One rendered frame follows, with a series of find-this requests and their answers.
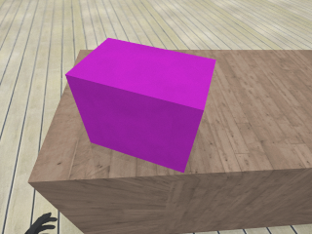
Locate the carton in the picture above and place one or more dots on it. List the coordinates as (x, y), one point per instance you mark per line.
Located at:
(142, 101)

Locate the robot left hand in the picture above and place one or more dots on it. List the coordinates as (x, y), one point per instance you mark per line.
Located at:
(38, 226)

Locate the pedestal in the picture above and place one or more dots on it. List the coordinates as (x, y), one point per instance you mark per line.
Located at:
(250, 165)

